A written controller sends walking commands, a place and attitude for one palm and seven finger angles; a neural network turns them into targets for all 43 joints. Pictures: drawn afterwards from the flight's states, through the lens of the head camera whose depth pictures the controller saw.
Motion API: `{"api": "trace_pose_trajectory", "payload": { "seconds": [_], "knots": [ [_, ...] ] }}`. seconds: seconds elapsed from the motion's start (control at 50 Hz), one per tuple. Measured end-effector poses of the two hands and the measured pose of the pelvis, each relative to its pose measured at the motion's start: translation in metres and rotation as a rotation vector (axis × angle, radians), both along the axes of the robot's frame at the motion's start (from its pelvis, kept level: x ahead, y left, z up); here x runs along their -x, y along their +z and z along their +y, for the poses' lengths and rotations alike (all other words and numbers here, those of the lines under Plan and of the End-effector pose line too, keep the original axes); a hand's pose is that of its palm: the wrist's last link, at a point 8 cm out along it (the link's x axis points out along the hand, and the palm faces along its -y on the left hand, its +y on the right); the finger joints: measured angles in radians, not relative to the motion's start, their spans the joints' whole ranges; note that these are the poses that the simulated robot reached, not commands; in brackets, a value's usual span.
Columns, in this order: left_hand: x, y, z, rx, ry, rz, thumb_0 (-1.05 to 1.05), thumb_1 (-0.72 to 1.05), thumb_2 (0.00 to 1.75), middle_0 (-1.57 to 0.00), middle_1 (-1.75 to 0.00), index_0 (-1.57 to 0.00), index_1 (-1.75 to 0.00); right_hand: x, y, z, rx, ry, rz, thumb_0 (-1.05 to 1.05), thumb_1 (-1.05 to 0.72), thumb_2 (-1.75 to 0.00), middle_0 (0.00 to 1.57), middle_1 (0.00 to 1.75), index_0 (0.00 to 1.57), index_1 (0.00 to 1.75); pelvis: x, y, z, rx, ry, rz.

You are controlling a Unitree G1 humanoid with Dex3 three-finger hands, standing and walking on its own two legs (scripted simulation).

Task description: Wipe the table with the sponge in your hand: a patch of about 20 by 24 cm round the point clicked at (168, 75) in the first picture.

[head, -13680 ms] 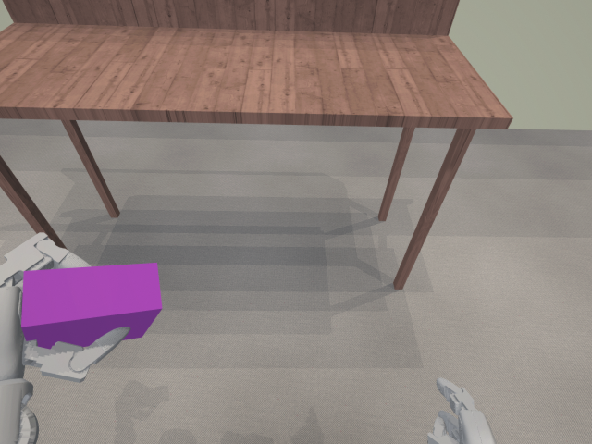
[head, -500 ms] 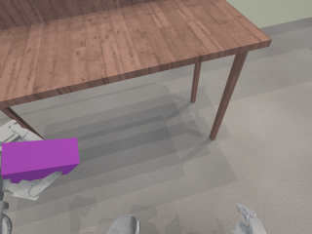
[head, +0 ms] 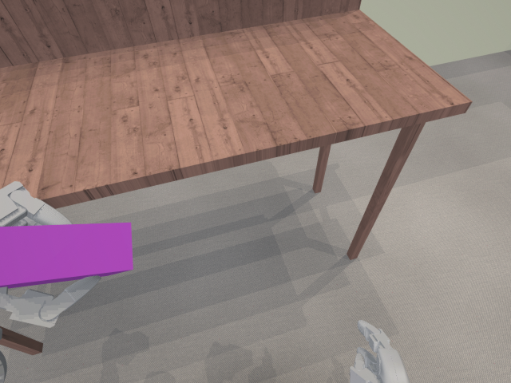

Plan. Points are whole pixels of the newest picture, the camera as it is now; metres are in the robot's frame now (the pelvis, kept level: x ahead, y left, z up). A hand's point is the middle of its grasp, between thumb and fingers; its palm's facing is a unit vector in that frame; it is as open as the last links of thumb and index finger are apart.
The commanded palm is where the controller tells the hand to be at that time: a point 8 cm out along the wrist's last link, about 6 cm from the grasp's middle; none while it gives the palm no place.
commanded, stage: take the last steps up to it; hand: left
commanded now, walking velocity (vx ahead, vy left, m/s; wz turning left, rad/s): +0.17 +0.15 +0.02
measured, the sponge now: (81, 255) +0.22 +0.20 +0.18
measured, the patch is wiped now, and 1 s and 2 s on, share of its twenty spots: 0.00 0.00 0.00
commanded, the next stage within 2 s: come to a stop and stand still in 0.16 s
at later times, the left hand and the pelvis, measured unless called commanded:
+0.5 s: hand (32, 201) +0.28 +0.29 +0.18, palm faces +0.40 -0.81 -0.43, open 9.1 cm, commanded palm +0.22 +0.32 +0.19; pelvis +0.05 +0.04 +0.00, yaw +0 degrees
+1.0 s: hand (43, 253) +0.22 +0.25 +0.18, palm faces +0.37 -0.84 -0.40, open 9.1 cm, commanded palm +0.16 +0.30 +0.19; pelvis +0.01 +0.01 +0.01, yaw +0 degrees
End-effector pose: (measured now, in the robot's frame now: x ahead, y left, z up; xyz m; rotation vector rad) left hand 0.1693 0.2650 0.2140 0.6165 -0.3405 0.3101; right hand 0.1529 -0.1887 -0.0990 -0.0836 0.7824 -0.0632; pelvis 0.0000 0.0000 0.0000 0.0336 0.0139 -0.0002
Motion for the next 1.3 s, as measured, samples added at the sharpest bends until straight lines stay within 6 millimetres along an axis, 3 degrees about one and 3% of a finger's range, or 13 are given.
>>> {"api": "trace_pose_trajectory", "payload": {
  "seconds": [0.1, 0.22, 0.3, 0.4, 0.5, 0.6, 0.68, 0.8, 0.92, 1.02, 1.12, 1.3],
  "knots": [
    [-0.017, -0.009, 0.007, 0.042, 0.079, 0.035, -0.01, -0.42, 1.02, -0.84, -1.34, -0.85, -1.34, -0.012, -0.015, -0.017, 0.026, 0.026, 0.093, 0.01, -0.91, -0.90, 0.21, 0.30, 0.20, 0.30, -0.018, 0.002, -0.002, -0.006, 0.016, -0.018],
    [-0.039, -0.013, 0.014, 0.073, 0.079, 0.085, -0.01, -0.42, 1.02, -0.84, -1.34, -0.85, -1.34, -0.030, 0.009, -0.042, 0.116, 0.001, 0.100, 0.01, -0.91, -0.90, 0.20, 0.30, 0.20, 0.30, -0.034, 0.016, 0.005, -0.032, 0.022, -0.009],
    [-0.048, -0.009, 0.020, 0.059, 0.025, 0.075, -0.01, -0.42, 1.02, -0.84, -1.34, -0.85, -1.34, -0.047, 0.027, -0.048, 0.182, -0.026, 0.059, 0.01, -0.91, -0.90, 0.20, 0.30, 0.20, 0.30, -0.045, 0.017, 0.018, -0.032, 0.018, -0.010],
    [-0.062, -0.009, 0.046, 0.038, -0.028, -0.025, -0.01, -0.42, 1.02, -0.84, -1.34, -0.85, -1.34, -0.068, 0.034, -0.035, 0.238, -0.077, -0.022, 0.01, -0.91, -0.90, 0.20, 0.30, 0.20, 0.30, -0.058, 0.000, 0.043, 0.007, -0.001, -0.031],
    [-0.072, -0.020, 0.066, 0.088, 0.012, -0.020, -0.01, -0.42, 1.02, -0.84, -1.34, -0.85, -1.34, -0.074, 0.038, 0.004, 0.158, -0.031, -0.054, 0.01, -0.91, -0.90, 0.20, 0.30, 0.19, 0.29, -0.054, 0.004, 0.044, 0.018, -0.006, -0.040],
    [-0.058, -0.015, 0.043, 0.127, -0.022, -0.001, -0.01, -0.42, 1.02, -0.84, -1.34, -0.85, -1.34, -0.066, 0.036, 0.032, 0.064, 0.043, -0.081, 0.01, -0.91, -0.90, 0.20, 0.30, 0.20, 0.30, -0.046, 0.006, 0.037, 0.035, -0.015, -0.036],
    [-0.043, -0.008, 0.026, 0.081, -0.024, 0.013, -0.01, -0.42, 1.02, -0.84, -1.34, -0.86, -1.34, -0.054, 0.021, 0.032, 0.011, 0.065, -0.065, 0.01, -0.91, -0.90, 0.21, 0.30, 0.20, 0.30, -0.037, 0.003, 0.025, 0.039, -0.015, -0.047],
    [-0.031, -0.013, 0.020, 0.123, 0.052, 0.070, -0.01, -0.42, 1.02, -0.84, -1.34, -0.86, -1.34, -0.026, 0.010, 0.002, 0.034, 0.034, 0.029, 0.01, -0.91, -0.90, 0.21, 0.30, 0.20, 0.30, -0.027, 0.009, 0.013, 0.005, -0.021, -0.046],
    [-0.023, -0.019, 0.017, 0.152, 0.042, 0.074, -0.01, -0.42, 1.02, -0.84, -1.34, -0.86, -1.34, -0.005, 0.022, -0.035, 0.142, -0.021, 0.049, 0.01, -0.91, -0.90, 0.20, 0.30, 0.20, 0.30, -0.016, 0.014, 0.010, -0.002, -0.004, -0.036],
    [-0.006, -0.024, 0.023, 0.158, 0.011, 0.042, -0.01, -0.42, 1.02, -0.84, -1.34, -0.86, -1.34, 0.007, 0.035, -0.050, 0.223, -0.054, 0.021, 0.01, -0.91, -0.90, 0.20, 0.30, 0.20, 0.30, -0.002, 0.009, 0.015, 0.030, 0.005, -0.047],
    [0.013, -0.024, 0.032, 0.147, 0.029, 0.031, -0.01, -0.42, 1.02, -0.84, -1.34, -0.86, -1.34, 0.015, 0.045, -0.044, 0.227, -0.045, -0.018, 0.01, -0.91, -0.90, 0.20, 0.30, 0.19, 0.30, 0.011, 0.011, 0.015, 0.027, -0.010, -0.053],
    [0.034, -0.028, 0.026, 0.182, 0.059, 0.020, -0.01, -0.42, 1.02, -0.84, -1.34, -0.86, -1.34, 0.027, 0.029, -0.015, 0.133, 0.026, -0.036, 0.01, -0.91, -0.90, 0.20, 0.30, 0.20, 0.30, 0.032, 0.007, 0.012, 0.026, -0.006, -0.059]
  ]
}}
